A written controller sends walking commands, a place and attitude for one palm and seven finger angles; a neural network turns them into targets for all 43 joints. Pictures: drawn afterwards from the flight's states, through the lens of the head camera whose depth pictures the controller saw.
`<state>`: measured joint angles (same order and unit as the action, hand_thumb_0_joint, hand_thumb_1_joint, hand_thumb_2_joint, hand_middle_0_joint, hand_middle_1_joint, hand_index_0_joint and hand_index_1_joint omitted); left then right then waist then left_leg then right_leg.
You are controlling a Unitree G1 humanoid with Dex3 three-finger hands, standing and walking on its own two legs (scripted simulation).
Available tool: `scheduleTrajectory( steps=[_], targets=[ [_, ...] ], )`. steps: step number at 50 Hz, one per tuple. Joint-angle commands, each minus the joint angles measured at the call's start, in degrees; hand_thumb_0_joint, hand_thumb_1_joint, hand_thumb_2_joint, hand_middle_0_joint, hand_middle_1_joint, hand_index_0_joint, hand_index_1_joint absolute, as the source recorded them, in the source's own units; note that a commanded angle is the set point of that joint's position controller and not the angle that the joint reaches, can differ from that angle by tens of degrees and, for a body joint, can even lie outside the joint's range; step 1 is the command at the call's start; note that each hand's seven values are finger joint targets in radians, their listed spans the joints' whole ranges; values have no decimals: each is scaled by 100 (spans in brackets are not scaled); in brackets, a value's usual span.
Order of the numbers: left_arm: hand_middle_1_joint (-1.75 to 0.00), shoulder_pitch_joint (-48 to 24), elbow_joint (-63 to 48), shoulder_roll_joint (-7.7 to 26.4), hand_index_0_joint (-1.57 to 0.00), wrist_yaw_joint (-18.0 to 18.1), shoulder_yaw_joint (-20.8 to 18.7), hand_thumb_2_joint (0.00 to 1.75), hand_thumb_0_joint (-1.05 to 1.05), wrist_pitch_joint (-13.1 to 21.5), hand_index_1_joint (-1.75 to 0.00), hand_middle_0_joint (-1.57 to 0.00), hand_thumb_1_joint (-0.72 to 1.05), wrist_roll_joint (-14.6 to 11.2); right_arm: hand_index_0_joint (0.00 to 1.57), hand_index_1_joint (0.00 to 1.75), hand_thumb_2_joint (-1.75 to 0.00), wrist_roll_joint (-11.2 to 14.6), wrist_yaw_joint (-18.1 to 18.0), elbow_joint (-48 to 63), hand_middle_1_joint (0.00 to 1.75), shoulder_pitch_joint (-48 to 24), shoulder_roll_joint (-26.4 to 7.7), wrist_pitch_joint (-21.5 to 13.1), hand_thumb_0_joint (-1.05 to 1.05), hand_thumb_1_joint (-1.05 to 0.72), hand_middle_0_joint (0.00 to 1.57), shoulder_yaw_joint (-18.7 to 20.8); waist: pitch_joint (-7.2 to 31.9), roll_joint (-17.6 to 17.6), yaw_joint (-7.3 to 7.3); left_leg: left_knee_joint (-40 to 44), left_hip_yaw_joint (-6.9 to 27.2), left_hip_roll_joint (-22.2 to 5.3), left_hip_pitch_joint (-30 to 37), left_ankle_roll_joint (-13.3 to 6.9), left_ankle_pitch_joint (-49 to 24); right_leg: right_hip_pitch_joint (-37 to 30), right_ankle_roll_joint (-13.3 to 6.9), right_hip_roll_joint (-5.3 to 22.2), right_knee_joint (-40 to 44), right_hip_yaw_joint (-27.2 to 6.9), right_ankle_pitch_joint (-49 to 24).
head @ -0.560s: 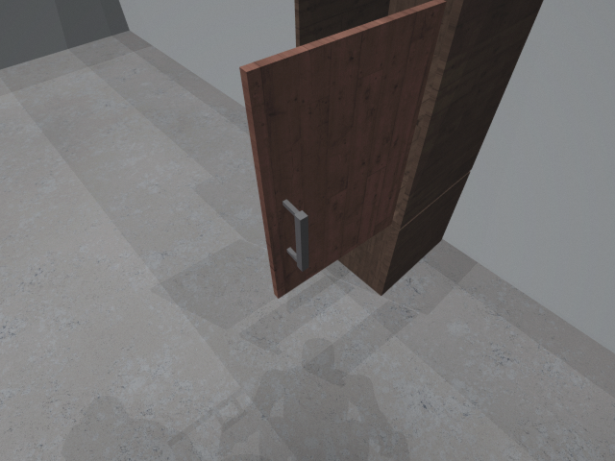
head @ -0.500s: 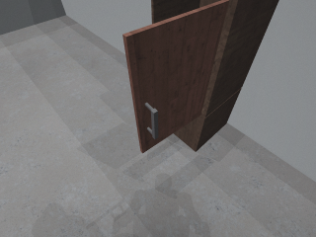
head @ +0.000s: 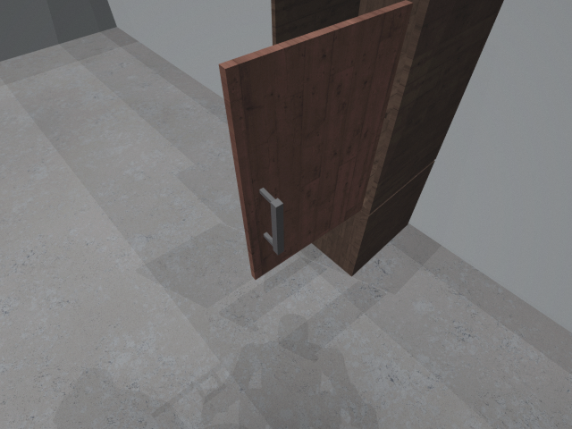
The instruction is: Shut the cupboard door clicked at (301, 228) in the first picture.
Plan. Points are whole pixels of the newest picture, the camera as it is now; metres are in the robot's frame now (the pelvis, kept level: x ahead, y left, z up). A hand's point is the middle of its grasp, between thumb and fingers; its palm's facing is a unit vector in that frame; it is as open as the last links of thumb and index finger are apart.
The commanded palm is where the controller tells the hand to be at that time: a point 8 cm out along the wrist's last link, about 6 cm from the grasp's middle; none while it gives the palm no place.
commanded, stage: look at it before walking up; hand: left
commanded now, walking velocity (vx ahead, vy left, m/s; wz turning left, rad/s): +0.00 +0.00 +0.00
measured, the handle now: (272, 222) +0.53 +0.06 -0.11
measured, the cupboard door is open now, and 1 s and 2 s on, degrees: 85 85 85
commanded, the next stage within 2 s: walk to a spot facing it in 0.28 s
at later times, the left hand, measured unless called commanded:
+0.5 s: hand out of the picture +0.04 +0.21 -0.17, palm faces +0.00 -0.97 -0.25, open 7.4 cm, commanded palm none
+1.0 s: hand out of the picture +0.07 +0.16 -0.17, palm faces -0.21 -0.93 -0.30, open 7.4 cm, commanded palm none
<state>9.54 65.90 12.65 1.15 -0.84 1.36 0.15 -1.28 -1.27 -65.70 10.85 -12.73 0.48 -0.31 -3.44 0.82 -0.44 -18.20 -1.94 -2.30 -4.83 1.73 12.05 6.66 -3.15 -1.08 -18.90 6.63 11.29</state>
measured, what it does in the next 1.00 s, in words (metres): lifts its left foot, turning right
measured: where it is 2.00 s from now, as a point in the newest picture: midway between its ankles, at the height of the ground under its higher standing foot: outside the picture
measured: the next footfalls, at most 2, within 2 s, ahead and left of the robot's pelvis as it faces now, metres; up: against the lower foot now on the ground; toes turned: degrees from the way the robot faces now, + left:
left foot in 1.34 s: +0.11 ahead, +0.10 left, +0.00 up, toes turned -32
right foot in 1.64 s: -0.04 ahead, -0.16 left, +0.00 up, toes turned -42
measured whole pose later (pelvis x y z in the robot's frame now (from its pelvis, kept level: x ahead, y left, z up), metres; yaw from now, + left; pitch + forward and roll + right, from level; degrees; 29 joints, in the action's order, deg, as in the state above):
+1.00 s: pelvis -0.01 -0.03 -0.01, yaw -17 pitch +1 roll +3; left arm 13.2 55.6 11.4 1.2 -4.3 -1.3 0.9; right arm -0.6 -1.8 -54.9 5.0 -12.9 3.6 3.5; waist -7.9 -0.8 1.8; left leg -61.3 -0.3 -1.9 -25.5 3.1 25.4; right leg 15.5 -5.8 -4.1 -29.1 -4.4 14.1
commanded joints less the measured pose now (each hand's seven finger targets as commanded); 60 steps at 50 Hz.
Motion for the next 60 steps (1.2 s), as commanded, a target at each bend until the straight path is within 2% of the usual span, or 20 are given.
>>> scheduleTrajectory(
  steps=[1, 11, 19, 22, 26, 29, 31, 33, 34, 35, 36, 38, 39, 40, 41, 42, 44, 47, 52, 60],
  targets=[
    [-30, 106, -216, 884, -20, 57, -166, 90, 0, 83, -30, -20, 90, 17, 20, 30, -90, -8, -68, 168, 30, 173, -756, -112, 0, -90, 20, 146, 313, -66, 5, 173, 354, -432, -115, -245, -906, -187, 54, 862, 377, -825, -1178],
    [-30, 121, -219, 837, -20, 54, -147, 90, 0, 67, -30, -20, 90, 20, 20, 30, -90, -6, -74, 152, 30, 185, -721, -111, 0, -90, 20, 139, 106, 43, 5, 229, 364, -439, -185, -242, -874, -90, 39, 844, 386, -807, -1053],
    [-30, 116, -213, 821, -20, 52, -148, 90, 0, 67, -30, -20, 90, 24, 20, 30, -90, -4, -77, 163, 30, 183, -734, -129, 0, -90, 20, 133, 176, -18, 7, 244, 388, -453, -141, -256, -937, -108, 38, 832, 361, -811, -1046],
    [-30, 247, -225, 546, -20, 68, -142, 90, 0, -38, -30, -20, 90, 27, 20, 30, -90, -14, -123, 139, 30, 372, -428, -68, 0, -90, 20, 107, 163, 8, -6, 14, 181, -503, -37, -203, -1039, 131, 56, 812, 147, -885, -1424],
    [-30, 201, -434, 703, -20, 33, -296, 90, 0, -185, -30, -20, 90, 64, 20, 30, -90, -15, -188, 276, 30, 464, -574, 38, 0, -90, 20, 253, 152, -40, -41, -340, -72, -603, -121, -196, -714, 459, -5, 747, -298, -1080, -1588],
    [-30, 126, -690, 676, -20, -30, -377, 90, 0, -294, -30, -20, 90, 96, 20, 30, -90, -30, -220, 504, 30, 444, -713, 82, 0, -90, 20, 357, 91, 112, -48, -302, 51, -874, -184, -342, -435, 917, 18, 528, -778, -1055, -1176],
    [-30, 112, -850, 600, -20, -76, -414, 90, 0, -343, -30, -20, 90, 116, 20, 30, -90, -47, -238, 628, 30, 430, -848, 78, 0, -90, 20, 432, 105, 422, -37, -155, 285, -1225, -200, -544, -400, 1202, 81, 305, -1381, -928, -705],
    [-30, 111, -993, 491, -20, -117, -447, 90, 0, -396, -30, -20, 90, 129, 20, 30, -90, -62, -237, 732, 30, 389, -966, 40, 0, -90, 20, 499, 172, 881, -2, 74, 609, -1834, -196, -956, -900, 1488, 177, 105, -2563, -683, 954],
    [-30, 38, -1099, 423, -20, -138, -464, 90, 0, -425, -30, -20, 90, 126, 20, 30, -90, -88, -234, 790, 30, 369, -967, 21, 0, -90, 20, 505, 111, 1071, -4, 109, 681, -2014, -149, -1143, -1357, 1691, 209, 123, -3032, -650, 1649],
    [-30, -5, -1167, 421, -20, -156, -481, 90, 0, -439, -30, -20, 90, 130, 20, 30, -90, -101, -231, 845, 30, 329, -961, 7, 0, -90, 20, 498, 43, 1056, 8, 33, 613, -2110, -247, -1204, -1680, 1711, 203, 211, -3220, -722, 1848],
    [-30, 71, -1196, 381, -20, -173, -488, 90, 0, -427, -30, -20, 90, 115, 20, 30, -90, -110, -223, 938, 30, 165, -948, 0, 0, -90, 20, 507, 55, 1042, 101, -179, 402, -2059, -305, -1138, -1923, 1574, 188, 312, -3010, -762, 1849],
    [-30, 555, -1127, 402, -20, -205, -524, 90, 0, -358, -30, -20, 90, 122, 20, 30, -90, -88, -208, 1087, 30, -128, -986, 7, 0, -90, 20, 534, 206, 629, 377, -1046, -133, -1675, -516, -724, -1969, 807, 185, 267, -1845, -598, 861],
    [-30, 996, -1012, 654, -20, -184, -597, 90, 0, -300, -30, -20, 90, 150, 20, 30, -90, -30, -196, 1184, 30, -292, -914, 45, 0, -90, 20, 554, 272, -332, 606, -2149, -497, -1072, -985, -333, -1056, 233, 99, 455, -692, -1119, -826],
    [-30, 1221, -961, 1345, -20, -73, -734, 90, 0, -227, -30, -20, 90, 216, 20, 30, -90, 54, -165, 1408, 30, -256, -450, 71, 0, -90, 20, 509, 302, -2343, 585, -3624, -889, -26, -2355, 82, 1933, -370, -344, 1910, 108, -3358, -2532],
    [-30, 1311, -938, 1358, -20, -9, -703, 90, 0, -234, -30, -20, 90, 93, 20, 30, -90, 58, -150, 1428, 30, -357, -583, 156, 0, -90, 20, 512, 254, -1980, 637, -4533, -24, 63, -2484, 47, 2508, -141, -685, 2098, 191, -3655, -2972],
    [-30, 1061, -1040, 1250, -20, 30, -687, 90, 0, -252, -30, -20, 90, 79, 20, 30, -90, 66, -117, 1433, 30, -245, -574, 186, 0, -90, 20, 525, 167, -1400, 429, -4841, 237, -117, -2541, 16, 2172, 69, -952, 2071, 189, -3379, -2193],
    [-30, 601, -1253, 972, -20, 76, -647, 90, 0, -240, -30, -20, 90, 107, 20, 30, -90, 46, -116, 1401, 30, -515, -507, 155, 0, -90, 20, 503, 100, -978, 274, -4943, 411, -197, -2767, 76, 1631, 109, -988, 1587, -90, -3234, -2161],
    [-30, 673, -1327, 920, -20, 99, -622, 90, 0, -168, -30, -20, 90, 112, 20, 30, -90, 64, -85, 1423, 30, -487, -380, 151, 0, -90, 20, 467, 665, -361, 221, -4427, 353, -85, -2530, 165, 1320, -350, -867, 1332, -289, -2936, -2732],
    [-30, 840, -1362, 953, -20, 59, -619, 90, 0, -207, -30, -20, 90, 127, 20, 30, -90, 76, -102, 1591, 30, -748, -392, 167, 0, -90, 20, 467, 637, -672, 306, -3932, 379, 72, -2526, 203, 1099, -410, -694, 1065, -187, -3042, -2431],
    [-30, 830, -1528, 1059, -20, 40, -688, 90, 0, -247, -30, -20, 90, 160, 20, 30, -90, 131, -129, 1893, 30, -1046, -441, 88, 0, -90, 20, 458, 633, -782, 359, -2901, 531, 259, -2167, 113, 1327, -254, -845, 1033, -329, -3672, -2611]
  ],
)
